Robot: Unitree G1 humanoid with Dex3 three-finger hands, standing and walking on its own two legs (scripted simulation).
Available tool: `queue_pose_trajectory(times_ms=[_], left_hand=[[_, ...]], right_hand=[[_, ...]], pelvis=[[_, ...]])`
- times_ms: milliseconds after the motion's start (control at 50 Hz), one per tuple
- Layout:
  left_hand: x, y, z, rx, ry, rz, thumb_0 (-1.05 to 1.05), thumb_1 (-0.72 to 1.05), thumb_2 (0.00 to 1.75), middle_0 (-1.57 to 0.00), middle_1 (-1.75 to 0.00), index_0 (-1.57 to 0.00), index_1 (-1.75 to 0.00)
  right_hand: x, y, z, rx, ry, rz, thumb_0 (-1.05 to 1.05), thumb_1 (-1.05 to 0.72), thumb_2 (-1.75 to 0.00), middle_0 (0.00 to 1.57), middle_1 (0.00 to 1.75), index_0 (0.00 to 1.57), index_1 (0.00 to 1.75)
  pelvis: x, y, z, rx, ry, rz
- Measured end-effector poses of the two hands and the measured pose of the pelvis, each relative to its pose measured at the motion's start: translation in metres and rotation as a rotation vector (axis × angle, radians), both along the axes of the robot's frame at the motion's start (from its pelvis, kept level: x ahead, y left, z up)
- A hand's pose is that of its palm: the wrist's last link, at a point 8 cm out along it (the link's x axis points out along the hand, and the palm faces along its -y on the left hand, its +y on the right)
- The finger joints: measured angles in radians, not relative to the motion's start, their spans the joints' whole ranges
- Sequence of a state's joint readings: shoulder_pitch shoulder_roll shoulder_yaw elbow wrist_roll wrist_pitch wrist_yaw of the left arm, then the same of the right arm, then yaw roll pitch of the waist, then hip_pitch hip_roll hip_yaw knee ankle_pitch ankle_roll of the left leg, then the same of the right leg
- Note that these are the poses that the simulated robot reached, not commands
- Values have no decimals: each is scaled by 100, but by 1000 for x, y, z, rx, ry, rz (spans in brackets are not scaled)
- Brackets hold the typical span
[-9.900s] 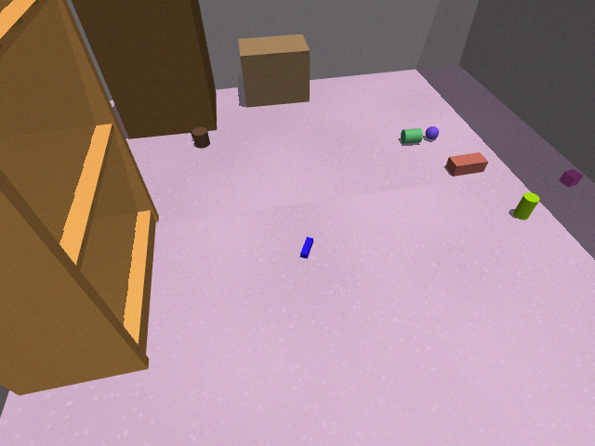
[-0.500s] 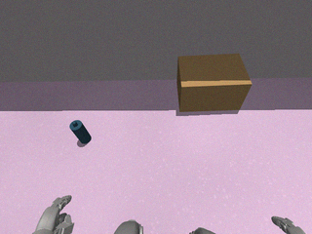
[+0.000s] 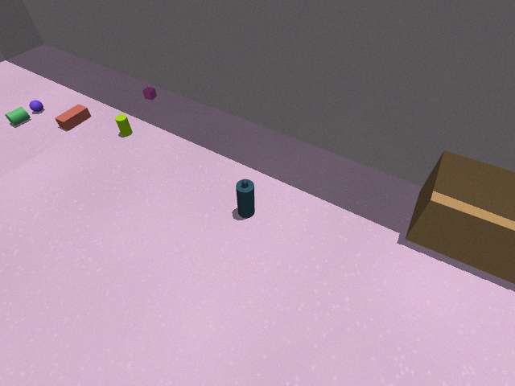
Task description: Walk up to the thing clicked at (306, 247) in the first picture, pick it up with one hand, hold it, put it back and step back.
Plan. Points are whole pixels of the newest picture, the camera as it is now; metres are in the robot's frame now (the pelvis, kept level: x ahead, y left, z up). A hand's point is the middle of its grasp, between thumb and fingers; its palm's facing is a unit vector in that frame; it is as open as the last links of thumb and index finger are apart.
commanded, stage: walk up
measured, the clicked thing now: out of the picture +0.74 +1.40 -0.75
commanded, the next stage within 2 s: none
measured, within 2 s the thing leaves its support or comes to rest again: neither
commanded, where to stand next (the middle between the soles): +0.12 +0.01 m, yaw +56 degrees
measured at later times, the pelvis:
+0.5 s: pelvis +0.04 +0.03 -0.01, yaw +24 degrees
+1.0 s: pelvis +0.06 -0.02 -0.01, yaw +44 degrees
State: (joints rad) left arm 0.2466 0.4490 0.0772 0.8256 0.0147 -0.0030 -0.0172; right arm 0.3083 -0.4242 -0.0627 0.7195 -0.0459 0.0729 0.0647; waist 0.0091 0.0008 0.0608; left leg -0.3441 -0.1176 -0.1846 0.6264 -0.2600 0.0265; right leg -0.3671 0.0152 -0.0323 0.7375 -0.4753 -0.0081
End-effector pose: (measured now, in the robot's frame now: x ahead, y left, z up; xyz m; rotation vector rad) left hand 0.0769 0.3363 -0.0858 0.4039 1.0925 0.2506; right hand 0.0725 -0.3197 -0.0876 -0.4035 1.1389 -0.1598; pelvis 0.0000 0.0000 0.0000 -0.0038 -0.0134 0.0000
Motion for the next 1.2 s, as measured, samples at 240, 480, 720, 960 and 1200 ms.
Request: queue_pose_trajectory(times_ms=[240, 480, 720, 960, 1200], left_hand=[[-79, -18, 15, -32, -12, 221, 1, 91, 90, -20, -30, -20, -30], [-114, 11, -38, -107, 100, 399, 1, 91, 90, -20, -30, -20, -30], [-91, -7, -36, -62, -33, 520, 1, 91, 90, -20, -30, -20, -30], [-151, -65, -4, 5, -20, 672, 1, 90, 90, -20, -30, -21, -30], [-241, -81, -28, -42, 71, 891, 1, 91, 90, -20, -30, -20, -30]], right_hand=[[116, 33, 10, 38, -42, 272, 1, -90, -90, 21, 30, 21, 30], [196, 95, 10, -67, -132, 429, 1, -90, -90, 21, 30, 21, 30], [236, 102, -11, -70, -77, 595, 1, -90, -90, 21, 30, 21, 30], [286, 125, -23, 14, -61, 759, 1, -90, -90, 21, 30, 21, 30], [278, 159, -12, -48, -52, 853, 1, -90, -90, 21, 30, 21, 30]], pelvis=[[16, -3, 16, 17, -8, 232], [41, 30, -12, 30, -5, 405], [66, 5, -23, -8, 7, 593], [63, -25, -12, 42, -1, 747], [55, -10, -16, 27, -9, 865]])
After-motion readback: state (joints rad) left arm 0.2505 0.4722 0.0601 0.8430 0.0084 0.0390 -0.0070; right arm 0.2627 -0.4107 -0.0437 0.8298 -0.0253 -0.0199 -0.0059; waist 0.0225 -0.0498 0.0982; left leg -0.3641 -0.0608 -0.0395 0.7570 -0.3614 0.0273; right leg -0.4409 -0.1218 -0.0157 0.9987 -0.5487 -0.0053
